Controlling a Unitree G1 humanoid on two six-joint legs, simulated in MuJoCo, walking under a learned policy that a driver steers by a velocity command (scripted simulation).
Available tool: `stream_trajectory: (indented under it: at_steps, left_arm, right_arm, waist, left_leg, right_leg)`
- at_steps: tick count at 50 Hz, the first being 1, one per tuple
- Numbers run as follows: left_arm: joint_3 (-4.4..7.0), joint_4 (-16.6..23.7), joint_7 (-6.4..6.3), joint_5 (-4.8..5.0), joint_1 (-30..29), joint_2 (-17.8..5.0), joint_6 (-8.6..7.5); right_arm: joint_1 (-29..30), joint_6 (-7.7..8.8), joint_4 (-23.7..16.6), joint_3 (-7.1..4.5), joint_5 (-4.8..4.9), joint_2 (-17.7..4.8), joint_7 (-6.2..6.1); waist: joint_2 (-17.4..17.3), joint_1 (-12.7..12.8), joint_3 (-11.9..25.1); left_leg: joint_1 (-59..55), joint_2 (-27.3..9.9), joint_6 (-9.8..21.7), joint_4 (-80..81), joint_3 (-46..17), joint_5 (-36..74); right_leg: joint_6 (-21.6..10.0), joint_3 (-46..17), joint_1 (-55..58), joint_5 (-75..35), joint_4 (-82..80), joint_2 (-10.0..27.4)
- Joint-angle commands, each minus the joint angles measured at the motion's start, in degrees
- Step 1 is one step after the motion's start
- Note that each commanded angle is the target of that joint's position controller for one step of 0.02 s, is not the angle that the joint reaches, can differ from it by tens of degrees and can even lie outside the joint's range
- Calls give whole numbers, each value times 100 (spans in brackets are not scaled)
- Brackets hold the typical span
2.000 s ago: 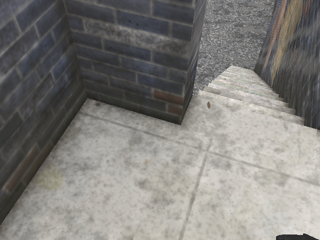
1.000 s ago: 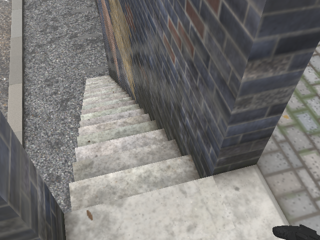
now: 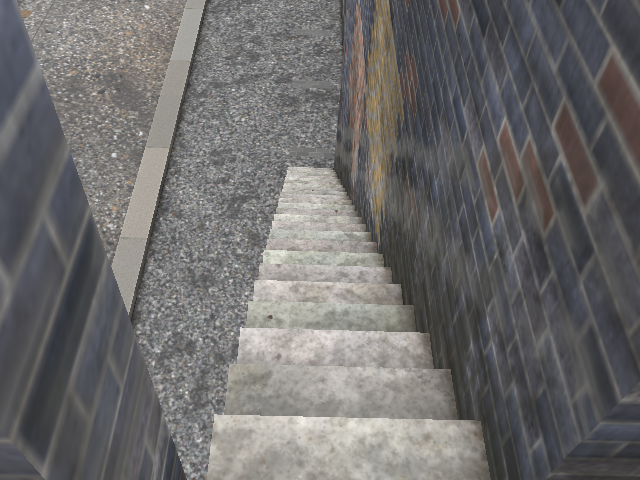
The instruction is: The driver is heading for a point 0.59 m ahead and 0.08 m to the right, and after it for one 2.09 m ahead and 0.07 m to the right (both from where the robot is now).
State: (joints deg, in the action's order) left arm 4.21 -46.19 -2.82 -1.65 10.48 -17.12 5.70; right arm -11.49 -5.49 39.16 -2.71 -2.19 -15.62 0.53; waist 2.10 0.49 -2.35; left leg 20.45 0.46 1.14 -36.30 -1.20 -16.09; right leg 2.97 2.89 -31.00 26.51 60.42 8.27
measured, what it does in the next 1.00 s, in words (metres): walks backwards: right foot, then left foot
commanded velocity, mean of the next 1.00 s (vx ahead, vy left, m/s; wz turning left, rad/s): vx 0.00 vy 0.19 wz -0.07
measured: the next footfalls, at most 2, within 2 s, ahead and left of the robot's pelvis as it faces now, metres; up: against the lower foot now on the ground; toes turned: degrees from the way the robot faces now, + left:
right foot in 0.34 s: +0.01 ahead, -0.03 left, +0.00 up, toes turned +8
left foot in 0.72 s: -0.08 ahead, +0.19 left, +0.00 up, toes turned -2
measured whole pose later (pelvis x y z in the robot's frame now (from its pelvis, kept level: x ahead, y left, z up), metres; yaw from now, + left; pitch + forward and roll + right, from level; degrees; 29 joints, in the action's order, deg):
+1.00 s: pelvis -0.13 +0.12 +0.01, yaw -9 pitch +1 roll +1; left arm 5.7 -41.0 -1.0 -0.9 13.0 -14.9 4.8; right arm -14.5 -3.8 36.2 -1.2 -2.8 -11.6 -2.8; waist 1.6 -1.8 -3.1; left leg 13.6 2.2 5.3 -29.2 8.9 -16.6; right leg 0.7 -0.2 -26.5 27.8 66.0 -3.9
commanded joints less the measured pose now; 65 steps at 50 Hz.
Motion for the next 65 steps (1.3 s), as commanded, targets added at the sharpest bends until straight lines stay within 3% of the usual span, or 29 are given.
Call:
stream_trajectory:
  at_steps: [1,5,8,10,11,14,16,17,18,19,21,24,30,33,35,36,37,38,39,41,46,50,54,57,58,59,60,62,65]
  left_arm:
    - [128,322,-107,77,-30,-501,-102]
    - [7,397,-108,64,-102,-163,-173]
    - [-114,671,-81,115,-710,70,-231]
    - [-39,684,-156,153,-644,-106,-242]
    - [-31,785,-156,168,-657,-128,-264]
    - [25,577,-124,263,-41,-130,-357]
    - [23,362,-116,202,434,21,-414]
    - [175,184,-149,64,896,-441,-432]
    - [290,350,-143,16,728,-1066,-404]
    - [276,438,-135,-15,441,-850,-387]
    - [142,547,-94,10,-505,-388,-410]
    - [130,588,-26,-54,-568,-263,-465]
    - [446,463,69,-81,612,-864,-395]
    - [475,600,112,-47,506,-905,-348]
    - [455,703,121,104,340,-854,-364]
    - [408,691,101,140,636,-697,-407]
    - [290,747,105,113,886,-275,-446]
    - [285,963,9,154,260,-130,-395]
    - [344,933,-60,67,55,-419,-354]
    - [414,723,3,53,540,-483,-314]
    - [294,817,169,31,348,-281,-178]
    - [155,1129,200,113,-88,-54,-161]
    - [79,1201,196,232,86,12,-157]
    - [53,1061,80,155,738,60,-208]
    - [152,1101,58,69,930,-420,-274]
    - [357,1339,14,49,931,-1386,-267]
    - [366,1231,-46,88,1094,-1193,-219]
    - [194,1247,-48,41,301,-817,-200]
    - [131,1283,78,72,-149,-668,-286]
  right_arm:
    - [212,45,-426,-279,-4,-972,-180]
    - [12,104,-522,-198,66,-578,-198]
    - [-568,30,-450,-285,-11,-497,-227]
    - [-701,56,-465,-291,64,-437,-196]
    - [-719,70,-449,-329,121,-489,-146]
    - [-348,61,-553,-272,-14,-469,-17]
    - [-250,24,-541,-207,100,-298,-14]
    - [-374,-18,-532,-181,73,-139,13]
    - [-601,-48,-588,-282,15,-320,13]
    - [-466,-59,-450,-336,-109,-528,32]
    - [-745,-48,-166,-315,-67,-435,114]
    - [-786,-112,-8,-181,-53,-141,140]
    - [-134,-189,-216,-66,45,-47,-2]
    - [-429,-83,-183,-118,92,-120,-83]
    - [-1073,-7,18,-119,20,-65,-110]
    - [-1230,52,56,-210,-93,-422,-116]
    - [-1189,82,-45,-265,-93,-767,-80]
    - [-820,78,-222,-293,-111,-983,-29]
    - [-538,107,-334,-111,-87,-482,8]
    - [-63,129,-489,-24,-58,-308,-57]
    - [-417,218,-600,1,-57,-230,-348]
    - [-887,212,-475,-84,-70,-305,-403]
    - [-405,277,-572,-103,-119,-350,-319]
    - [-300,270,-506,-112,-48,-372,-380]
    - [-400,269,-537,-97,-68,-276,-397]
    - [-214,268,-968,-35,-12,-104,-372]
    - [99,263,-971,-100,-91,-360,-341]
    - [56,229,-822,-119,-33,-365,-321]
    - [-268,102,-621,-143,-86,-381,-245]
  waist:
    - [-1210,46,316]
    - [-967,-61,557]
    - [-718,-378,597]
    - [-705,-460,603]
    - [-719,-416,686]
    - [-884,-88,843]
    - [-464,207,864]
    - [548,267,711]
    - [1433,161,243]
    - [645,139,34]
    - [140,-455,-175]
    - [482,-385,-19]
    - [1000,293,94]
    - [1058,218,327]
    - [858,-178,463]
    - [242,-135,620]
    - [-959,-70,712]
    - [-2083,-422,299]
    - [-1213,-290,116]
    - [-668,91,211]
    - [-854,-269,120]
    - [-786,-502,257]
    - [-951,-232,484]
    - [-537,273,550]
    - [614,392,436]
    - [1902,335,331]
    - [890,580,445]
    - [67,7,4]
    - [192,-188,401]
  left_leg:
    - [-128,-819,1091,1449,-1140,1570]
    - [-573,-900,1267,1234,-1764,1777]
    - [-1190,-1230,1220,1456,-2584,1463]
    - [-1442,-1349,1231,1683,-3135,1667]
    - [-1472,-1169,1180,1643,-3047,1825]
    - [-848,-660,1056,1740,-2428,1830]
    - [-24,-290,695,1673,-2101,517]
    - [870,487,288,300,-1542,-784]
    - [1724,1205,-74,-1394,-549,-1555]
    - [1267,972,-179,-2673,-897,-1288]
    - [826,800,-267,-3450,-801,-466]
    - [785,664,-516,-3297,-241,-280]
    - [662,437,-541,-846,74,-1117]
    - [-67,494,-263,332,49,-782]
    - [-1267,523,10,1875,229,382]
    - [-2220,105,157,2115,47,350]
    - [-2838,-1046,364,2175,-959,41]
    - [-1501,-1620,966,2371,-1511,935]
    - [-970,-1520,1104,2183,-1086,1719]
    - [-723,-1117,1110,1801,-291,2518]
    - [-1461,-1283,1428,1512,-355,2261]
    - [-2068,-1628,1469,1264,-622,2511]
    - [-1117,-1449,1295,942,-197,2694]
    - [218,-1131,863,231,334,1423]
    - [1341,-538,415,-1072,834,-55]
    - [2620,283,-125,-2202,644,-2171]
    - [2334,59,-350,-3294,-49,-1887]
    - [2260,-49,-475,-3941,-258,-847]
    - [1781,47,-489,-4058,-130,-222]
  right_leg:
    - [-242,-123,-332,-406,1486,-560]
    - [-441,-130,-210,-416,638,-780]
    - [-564,-189,-180,175,-565,-811]
    - [-619,-305,-53,119,-887,-811]
    - [-652,-325,87,133,-1030,-857]
    - [-657,-146,1223,53,-1859,-907]
    - [-781,-98,2431,-1060,-3256,-815]
    - [-1041,-1525,2874,-532,-4186,235]
    - [-1773,-3254,2444,-1969,-4550,1875]
    - [-2122,-3218,1428,-2497,-4579,1859]
    - [-1668,-2054,782,-1959,-4344,825]
    - [-1383,-1511,1091,-2085,-4173,144]
    - [-1357,-2449,2123,-1392,-4098,238]
    - [-1340,-2751,2019,-1966,-4061,267]
    - [-1038,-2648,1466,-1996,-3846,39]
    - [-708,-2416,726,-1084,-3679,-157]
    - [-473,-1766,-40,309,-2435,-732]
    - [-331,-466,-467,849,-845,-1762]
    - [-370,-632,-216,812,378,-1420]
    - [-315,-694,44,254,1461,-1388]
    - [-112,-422,-484,-60,1091,-1257]
    - [-337,-307,-552,373,100,-1092]
    - [-501,215,739,259,-1108,-1019]
    - [-691,185,2317,-779,-2923,-983]
    - [-932,-1520,2974,-698,-4024,28]
    - [-2025,-4337,2869,-3573,-4361,1893]
    - [-2589,-4100,2599,-4175,-4331,1937]
    - [-2210,-2749,1987,-3795,-4018,1013]
    - [-1720,-1815,1942,-4183,-3685,166]
Velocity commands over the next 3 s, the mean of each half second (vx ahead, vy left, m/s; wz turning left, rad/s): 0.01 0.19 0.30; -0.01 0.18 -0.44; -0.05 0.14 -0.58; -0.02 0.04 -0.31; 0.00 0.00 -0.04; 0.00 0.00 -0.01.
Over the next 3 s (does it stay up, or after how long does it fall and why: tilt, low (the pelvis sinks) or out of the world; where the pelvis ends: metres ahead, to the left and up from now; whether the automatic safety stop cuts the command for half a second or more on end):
stays up -0.18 0.16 0.01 its command is cut before an obstacle from the start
